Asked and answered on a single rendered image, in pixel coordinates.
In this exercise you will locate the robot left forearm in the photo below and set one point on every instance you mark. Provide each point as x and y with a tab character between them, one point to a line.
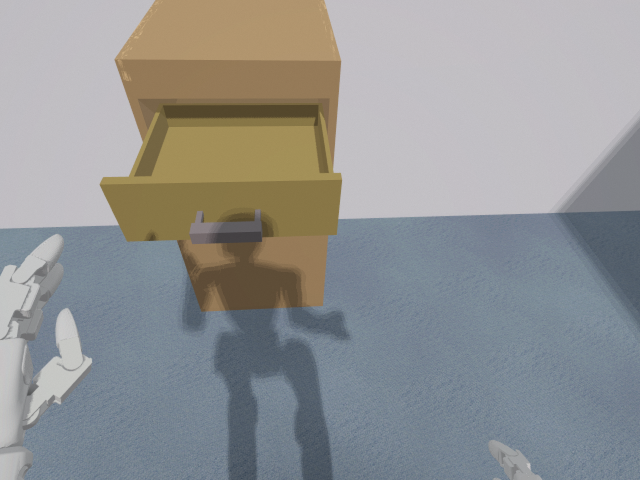
14	462

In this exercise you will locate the drawer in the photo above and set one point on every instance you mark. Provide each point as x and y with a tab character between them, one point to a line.
227	160

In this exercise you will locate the cabinet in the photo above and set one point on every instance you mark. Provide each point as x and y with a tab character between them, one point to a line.
239	51

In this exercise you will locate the robot right hand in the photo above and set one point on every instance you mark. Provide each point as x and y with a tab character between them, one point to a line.
515	465

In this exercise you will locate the robot left hand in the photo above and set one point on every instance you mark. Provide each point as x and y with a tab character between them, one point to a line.
24	291

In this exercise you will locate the handle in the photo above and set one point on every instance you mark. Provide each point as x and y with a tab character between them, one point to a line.
226	232

